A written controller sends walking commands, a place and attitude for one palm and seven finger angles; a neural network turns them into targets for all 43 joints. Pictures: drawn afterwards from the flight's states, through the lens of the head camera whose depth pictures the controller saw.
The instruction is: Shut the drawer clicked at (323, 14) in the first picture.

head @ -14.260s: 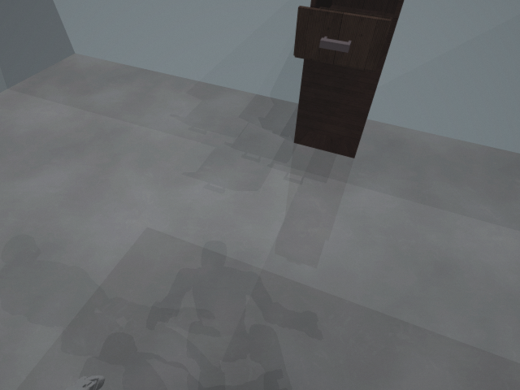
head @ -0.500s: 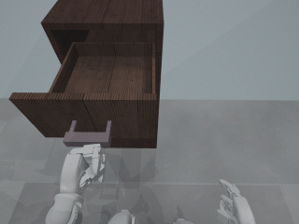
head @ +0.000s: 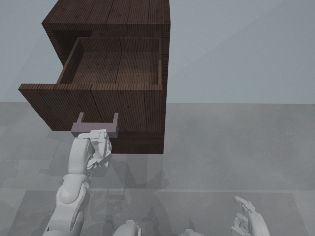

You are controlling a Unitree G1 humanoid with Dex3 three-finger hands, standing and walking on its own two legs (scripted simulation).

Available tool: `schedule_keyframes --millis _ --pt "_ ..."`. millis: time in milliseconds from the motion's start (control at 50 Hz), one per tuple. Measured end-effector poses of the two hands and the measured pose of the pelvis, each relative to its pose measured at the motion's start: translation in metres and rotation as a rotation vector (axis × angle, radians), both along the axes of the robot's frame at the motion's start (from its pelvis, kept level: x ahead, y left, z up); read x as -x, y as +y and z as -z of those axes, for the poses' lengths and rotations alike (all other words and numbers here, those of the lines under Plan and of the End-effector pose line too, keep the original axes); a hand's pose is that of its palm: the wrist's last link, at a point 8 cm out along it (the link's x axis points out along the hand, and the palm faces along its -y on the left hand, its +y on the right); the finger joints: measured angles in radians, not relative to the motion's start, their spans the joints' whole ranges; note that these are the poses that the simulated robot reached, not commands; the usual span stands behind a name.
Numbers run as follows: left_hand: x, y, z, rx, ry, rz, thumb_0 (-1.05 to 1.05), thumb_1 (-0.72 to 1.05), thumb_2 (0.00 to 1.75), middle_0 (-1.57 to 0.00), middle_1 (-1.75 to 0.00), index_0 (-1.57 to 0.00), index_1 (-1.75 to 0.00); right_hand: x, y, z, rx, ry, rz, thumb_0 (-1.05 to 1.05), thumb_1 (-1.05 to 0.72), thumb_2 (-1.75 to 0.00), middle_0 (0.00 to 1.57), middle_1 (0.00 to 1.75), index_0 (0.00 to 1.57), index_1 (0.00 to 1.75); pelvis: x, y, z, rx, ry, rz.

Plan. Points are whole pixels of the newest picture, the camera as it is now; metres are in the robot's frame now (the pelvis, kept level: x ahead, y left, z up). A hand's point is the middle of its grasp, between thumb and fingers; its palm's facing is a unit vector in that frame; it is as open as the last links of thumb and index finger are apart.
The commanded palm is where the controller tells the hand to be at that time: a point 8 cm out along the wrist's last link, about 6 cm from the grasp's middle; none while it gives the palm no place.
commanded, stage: push the drawer shut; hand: left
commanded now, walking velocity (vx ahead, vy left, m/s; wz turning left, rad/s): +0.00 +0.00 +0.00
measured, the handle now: (97, 122) +0.39 +0.17 +0.06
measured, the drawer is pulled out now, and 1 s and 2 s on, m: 0.25 0.12 0.01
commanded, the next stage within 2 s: none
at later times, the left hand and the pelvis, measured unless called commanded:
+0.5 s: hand (111, 129) +0.37 +0.13 +0.05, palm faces -0.01 -1.00 -0.03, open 2.9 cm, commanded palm +0.36 +0.19 +0.06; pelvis -0.01 +0.01 +0.00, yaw -1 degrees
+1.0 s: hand (116, 109) +0.43 +0.13 +0.06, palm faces +0.01 -1.00 -0.03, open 3.0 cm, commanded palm +0.42 +0.18 +0.06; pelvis -0.01 +0.01 +0.00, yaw -2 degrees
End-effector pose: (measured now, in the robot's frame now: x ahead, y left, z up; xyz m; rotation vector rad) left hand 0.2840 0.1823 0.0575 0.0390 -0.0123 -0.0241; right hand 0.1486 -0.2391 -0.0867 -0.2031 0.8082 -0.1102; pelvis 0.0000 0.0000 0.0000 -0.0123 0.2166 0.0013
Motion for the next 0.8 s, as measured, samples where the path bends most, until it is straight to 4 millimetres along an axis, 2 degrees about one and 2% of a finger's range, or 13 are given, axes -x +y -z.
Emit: schedule_keyframes --millis 160,320,640,800 --pt "-0.021 0.002 -0.002 0.010 0.003 -0.004 0.02 0.81 0.90 -1.40 -1.60 -1.40 -1.60 0.013 0.000 -0.003 -0.004 0.024 0.022 0.01 -0.90 -0.90 0.20 0.30 0.20 0.30 0.000 0.003 -0.004 0.000 -0.004 0.009" --pt "-0.036 0.003 0.000 0.011 -0.013 -0.005 0.00 0.80 0.90 -1.40 -1.60 -1.40 -1.60 0.030 -0.001 0.004 0.008 0.087 0.037 0.01 -0.90 -0.90 0.20 0.30 0.20 0.30 0.003 0.007 -0.004 0.001 0.002 0.012" --pt "-0.090 0.002 0.001 0.011 0.000 -0.019 -0.02 0.80 0.90 -1.40 -1.60 -1.40 -1.60 0.066 0.001 0.014 0.012 0.199 0.090 0.01 -0.91 -0.90 0.20 0.30 0.20 0.30 0.006 0.014 -0.001 0.009 0.036 0.019" --pt "-0.108 0.001 0.000 0.013 -0.002 -0.026 -0.01 0.81 0.90 -1.40 -1.60 -1.40 -1.60 0.086 0.000 0.017 0.006 0.256 0.117 0.01 -0.91 -0.90 0.20 0.30 0.20 0.30 0.004 0.015 0.000 0.007 0.049 0.029"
